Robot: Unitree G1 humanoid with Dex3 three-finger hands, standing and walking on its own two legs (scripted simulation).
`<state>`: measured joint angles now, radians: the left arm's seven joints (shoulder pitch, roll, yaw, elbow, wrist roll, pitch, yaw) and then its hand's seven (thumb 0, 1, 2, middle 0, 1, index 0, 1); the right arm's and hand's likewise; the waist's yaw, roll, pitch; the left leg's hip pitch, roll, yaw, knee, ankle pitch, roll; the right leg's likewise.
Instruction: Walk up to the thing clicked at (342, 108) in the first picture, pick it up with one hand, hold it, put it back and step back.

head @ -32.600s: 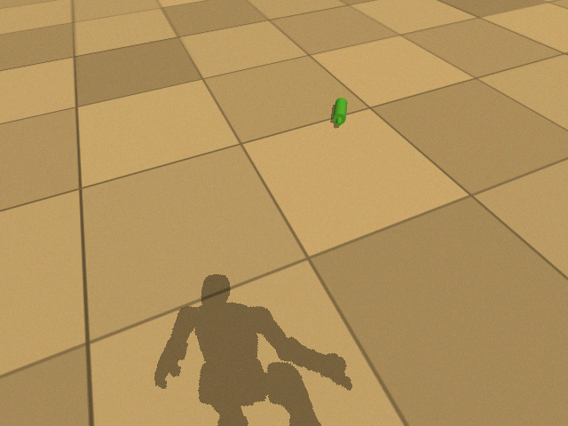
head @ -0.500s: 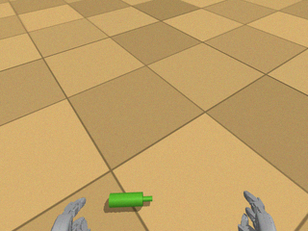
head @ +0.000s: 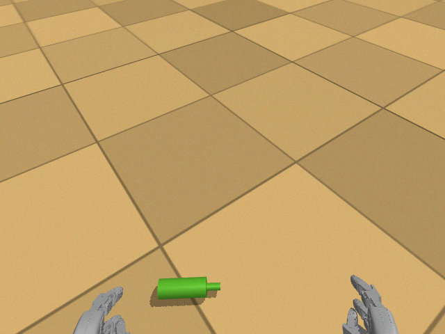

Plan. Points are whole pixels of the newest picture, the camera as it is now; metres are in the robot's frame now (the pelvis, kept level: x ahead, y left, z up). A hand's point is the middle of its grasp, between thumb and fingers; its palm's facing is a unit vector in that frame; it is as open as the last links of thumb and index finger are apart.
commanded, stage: stand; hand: left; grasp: from above
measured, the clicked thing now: (189, 287) +0.45 +0.15 -0.68
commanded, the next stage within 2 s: none
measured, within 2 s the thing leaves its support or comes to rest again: neither
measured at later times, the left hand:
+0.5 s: hand out of the picture +0.04 +0.25 -0.11, palm faces +0.06 -0.95 -0.32, open 7.4 cm
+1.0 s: hand out of the picture +0.04 +0.25 -0.10, palm faces +0.05 -0.94 -0.34, open 7.4 cm
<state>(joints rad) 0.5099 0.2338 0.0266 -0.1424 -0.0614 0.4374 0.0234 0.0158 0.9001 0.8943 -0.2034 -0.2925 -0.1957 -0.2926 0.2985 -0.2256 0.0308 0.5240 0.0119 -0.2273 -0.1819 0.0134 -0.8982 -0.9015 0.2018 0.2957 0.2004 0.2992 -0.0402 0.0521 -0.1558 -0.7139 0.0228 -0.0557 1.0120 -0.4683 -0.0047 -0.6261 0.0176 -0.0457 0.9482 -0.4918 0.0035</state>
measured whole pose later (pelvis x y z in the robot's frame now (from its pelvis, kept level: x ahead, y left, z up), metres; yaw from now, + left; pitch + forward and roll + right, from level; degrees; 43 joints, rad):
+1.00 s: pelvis -0.01 +0.01 +0.07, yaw +1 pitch -5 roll +0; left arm 0.16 0.30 0.03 1.13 0.03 0.00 0.03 0.01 0.90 0.90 -0.21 -0.30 -0.20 -0.30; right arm 0.14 -0.31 -0.03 1.13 -0.02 0.00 -0.01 0.01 -0.90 -0.90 0.20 0.30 0.20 0.30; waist 0.01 0.02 0.07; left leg -0.13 -0.02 -0.03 0.38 -0.16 0.02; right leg -0.06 -0.03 -0.03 0.35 -0.20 0.03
